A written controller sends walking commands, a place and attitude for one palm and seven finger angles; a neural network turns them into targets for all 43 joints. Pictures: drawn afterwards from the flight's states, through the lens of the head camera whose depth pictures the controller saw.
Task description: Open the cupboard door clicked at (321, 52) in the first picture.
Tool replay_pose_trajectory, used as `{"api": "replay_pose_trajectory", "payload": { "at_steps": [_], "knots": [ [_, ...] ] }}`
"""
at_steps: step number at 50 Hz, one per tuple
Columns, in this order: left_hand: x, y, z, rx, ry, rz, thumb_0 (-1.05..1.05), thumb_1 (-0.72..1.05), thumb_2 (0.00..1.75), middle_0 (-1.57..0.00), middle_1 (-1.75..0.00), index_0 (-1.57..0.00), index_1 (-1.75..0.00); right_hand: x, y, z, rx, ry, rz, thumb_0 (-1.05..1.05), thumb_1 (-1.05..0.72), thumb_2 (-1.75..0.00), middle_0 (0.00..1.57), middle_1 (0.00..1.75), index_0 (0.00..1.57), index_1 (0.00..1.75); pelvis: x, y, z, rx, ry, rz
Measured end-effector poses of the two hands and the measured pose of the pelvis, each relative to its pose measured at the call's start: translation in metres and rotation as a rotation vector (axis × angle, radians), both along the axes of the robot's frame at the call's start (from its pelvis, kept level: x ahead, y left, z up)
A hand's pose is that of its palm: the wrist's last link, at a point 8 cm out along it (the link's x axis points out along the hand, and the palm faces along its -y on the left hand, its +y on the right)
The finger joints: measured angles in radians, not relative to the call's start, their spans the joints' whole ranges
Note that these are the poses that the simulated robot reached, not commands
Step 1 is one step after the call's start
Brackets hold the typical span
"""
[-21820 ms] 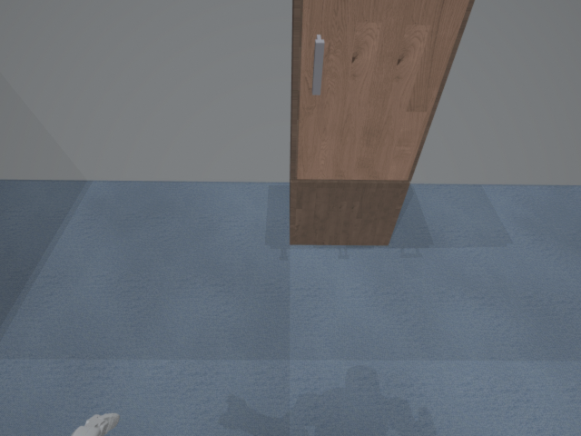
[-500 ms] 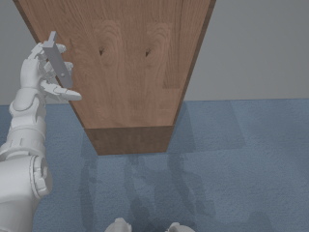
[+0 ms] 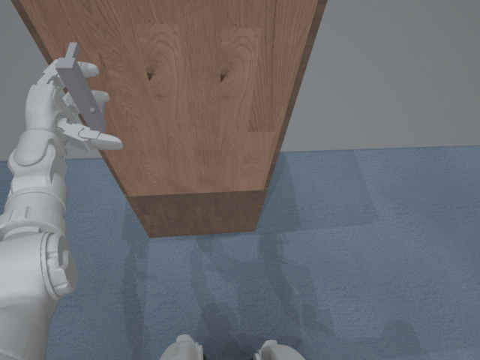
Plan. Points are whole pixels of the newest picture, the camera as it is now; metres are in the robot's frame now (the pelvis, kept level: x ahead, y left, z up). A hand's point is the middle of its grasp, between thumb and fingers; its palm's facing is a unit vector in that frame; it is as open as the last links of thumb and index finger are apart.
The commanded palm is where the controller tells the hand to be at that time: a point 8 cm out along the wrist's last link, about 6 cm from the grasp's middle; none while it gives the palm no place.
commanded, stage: close the thumb around the handle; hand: left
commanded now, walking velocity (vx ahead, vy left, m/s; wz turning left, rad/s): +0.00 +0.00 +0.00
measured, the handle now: (86, 90) +0.53 +0.23 +0.11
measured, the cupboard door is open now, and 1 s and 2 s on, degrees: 0 1 45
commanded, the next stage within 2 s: pull the door open along its arc in 0.72 s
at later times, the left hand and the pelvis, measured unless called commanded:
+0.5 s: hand (97, 109) +0.49 +0.21 +0.11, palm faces +0.04 -1.00 +0.00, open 7.9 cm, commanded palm +0.47 +0.25 +0.11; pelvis +0.01 +0.00 +0.00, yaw -1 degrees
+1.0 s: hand (100, 113) +0.49 +0.20 +0.10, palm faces +0.04 -1.00 +0.00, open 5.4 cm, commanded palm +0.44 +0.25 +0.11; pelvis +0.01 +0.00 +0.00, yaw -1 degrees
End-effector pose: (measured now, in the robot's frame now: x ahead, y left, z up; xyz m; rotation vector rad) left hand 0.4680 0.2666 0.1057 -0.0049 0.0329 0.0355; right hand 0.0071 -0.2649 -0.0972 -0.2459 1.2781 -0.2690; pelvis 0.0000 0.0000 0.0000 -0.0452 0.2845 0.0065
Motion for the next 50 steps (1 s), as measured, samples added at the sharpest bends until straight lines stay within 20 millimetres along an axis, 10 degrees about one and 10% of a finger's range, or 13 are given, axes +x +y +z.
{"api": "replay_pose_trajectory", "payload": {
  "at_steps": [11,34,50],
  "knots": [
    [-0.001,-0.001,-0.001,-0.004,-0.003,0.012,-0.01,-0.33,0.37,-0.33,-1.24,-0.35,-1.25,0.003,0.002,0.0,0.005,-0.005,0.0,0.0,-0.9,-0.9,0.2,0.3,0.2,0.3,0.001,0.001,0.001,0.0,0.0,-0.003],
    [0.001,-0.011,-0.001,-0.001,0.002,0.009,0.01,0.76,0.84,-0.39,-1.34,-0.39,-1.34,0.017,0.005,-0.002,0.026,-0.032,-0.001,0.0,-0.9,-0.9,0.2,0.3,0.2,0.3,0.007,0.001,0.002,0.007,-0.008,-0.009],
    [-0.006,-0.012,-0.001,0.001,-0.009,0.006,0.01,0.77,0.82,-0.39,-1.35,-0.4,-1.35,0.016,-0.002,0.001,0.021,-0.034,-0.018,0.0,-0.9,-0.9,0.2,0.3,0.2,0.3,0.01,-0.003,0.004,0.011,-0.012,-0.018]
  ]
}}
